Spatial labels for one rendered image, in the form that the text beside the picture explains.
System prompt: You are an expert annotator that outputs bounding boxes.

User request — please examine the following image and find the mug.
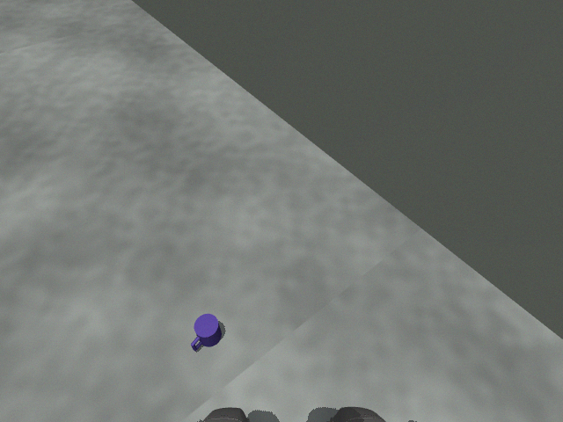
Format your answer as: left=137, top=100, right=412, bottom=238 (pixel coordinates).
left=191, top=314, right=222, bottom=351

